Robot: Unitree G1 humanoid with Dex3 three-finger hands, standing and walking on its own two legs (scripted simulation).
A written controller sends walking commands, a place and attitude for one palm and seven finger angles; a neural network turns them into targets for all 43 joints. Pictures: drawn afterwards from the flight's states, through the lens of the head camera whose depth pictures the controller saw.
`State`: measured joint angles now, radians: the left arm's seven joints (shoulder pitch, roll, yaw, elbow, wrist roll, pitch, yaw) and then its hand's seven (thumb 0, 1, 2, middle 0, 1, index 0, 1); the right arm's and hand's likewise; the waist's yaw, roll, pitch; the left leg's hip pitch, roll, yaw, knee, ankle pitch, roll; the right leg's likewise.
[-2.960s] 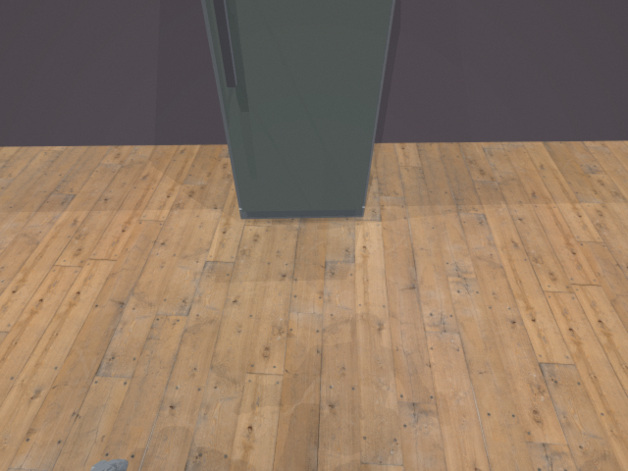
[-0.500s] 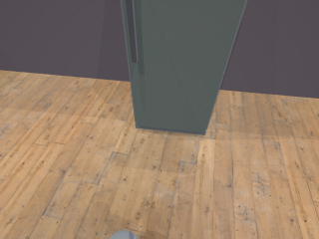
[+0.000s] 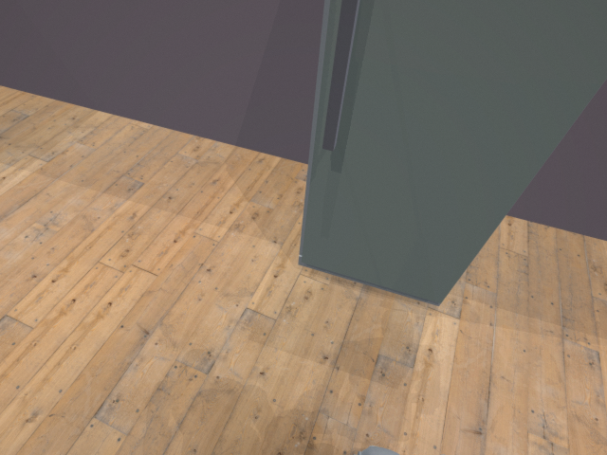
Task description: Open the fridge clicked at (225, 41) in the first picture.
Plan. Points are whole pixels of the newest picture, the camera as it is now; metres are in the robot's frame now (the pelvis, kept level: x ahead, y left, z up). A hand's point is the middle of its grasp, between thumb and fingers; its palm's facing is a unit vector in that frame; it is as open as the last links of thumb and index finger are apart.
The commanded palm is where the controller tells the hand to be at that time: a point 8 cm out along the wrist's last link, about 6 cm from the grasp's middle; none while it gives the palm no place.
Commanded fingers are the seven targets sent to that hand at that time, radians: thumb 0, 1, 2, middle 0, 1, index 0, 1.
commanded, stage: turn to face it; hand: left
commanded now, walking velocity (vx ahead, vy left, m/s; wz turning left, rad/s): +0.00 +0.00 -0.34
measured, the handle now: (345, 51) +0.82 +0.01 +0.14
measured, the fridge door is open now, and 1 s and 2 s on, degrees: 0 0 0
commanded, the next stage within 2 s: take the last steps up to it in 0.32 s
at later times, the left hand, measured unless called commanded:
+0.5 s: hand out of the picture +0.10 +0.15 -0.17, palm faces -0.08 -0.98 -0.20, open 7.3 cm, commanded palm none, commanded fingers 0.00 0.90 0.90 -0.20 -0.30 -0.20 -0.30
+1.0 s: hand (257, 410) +0.21 +0.09 -0.17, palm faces -0.17 -0.97 -0.20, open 7.3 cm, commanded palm none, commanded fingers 0.00 0.90 0.90 -0.20 -0.30 -0.20 -0.30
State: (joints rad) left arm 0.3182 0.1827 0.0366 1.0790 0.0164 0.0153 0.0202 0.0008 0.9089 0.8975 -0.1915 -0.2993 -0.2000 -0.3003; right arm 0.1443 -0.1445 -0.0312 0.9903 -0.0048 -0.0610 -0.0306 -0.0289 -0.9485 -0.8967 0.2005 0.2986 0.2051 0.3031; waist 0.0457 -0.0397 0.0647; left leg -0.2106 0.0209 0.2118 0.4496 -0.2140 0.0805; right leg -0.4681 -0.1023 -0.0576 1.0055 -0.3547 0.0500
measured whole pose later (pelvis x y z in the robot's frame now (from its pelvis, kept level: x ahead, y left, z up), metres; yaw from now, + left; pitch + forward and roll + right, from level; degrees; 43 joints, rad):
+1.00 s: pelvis +0.10 -0.07 -0.01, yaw -12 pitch -1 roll +0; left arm 0.19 0.15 0.06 1.03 0.01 -0.05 0.00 -0.01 0.92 0.90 -0.19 -0.30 -0.20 -0.30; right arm 0.45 -0.13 -0.04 1.16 -0.02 0.00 0.00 0.00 -0.91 -0.90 0.20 0.30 0.20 0.30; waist -0.03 0.03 0.05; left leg -0.26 0.10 0.07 0.90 -0.47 0.00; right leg -0.29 -0.04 -0.14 0.58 -0.26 -0.04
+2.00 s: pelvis +0.29 -0.09 -0.01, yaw -12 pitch -1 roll +0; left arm 0.14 0.15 0.03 1.03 0.01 0.03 0.04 0.00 0.91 0.90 -0.20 -0.30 -0.21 -0.30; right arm 0.28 -0.13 -0.05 1.10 -0.01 0.04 -0.02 0.00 -0.91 -0.90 0.20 0.30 0.20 0.30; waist -0.02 0.01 0.07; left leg -0.23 0.05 0.13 0.54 -0.29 0.00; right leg -0.29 -0.04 -0.11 0.55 -0.23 -0.03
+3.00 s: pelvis +0.27 -0.08 +0.00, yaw -11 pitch -2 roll +1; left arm 0.31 0.14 0.00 1.07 0.01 -0.01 0.04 0.01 0.92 0.90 -0.20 -0.30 -0.20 -0.30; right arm 0.38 -0.11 0.00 1.10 -0.01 -0.01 -0.01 0.00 -0.91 -0.90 0.20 0.30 0.20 0.30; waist -0.01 -0.01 0.01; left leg -0.22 0.02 0.12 0.47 -0.22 0.02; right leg -0.28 -0.04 -0.08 0.47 -0.16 -0.01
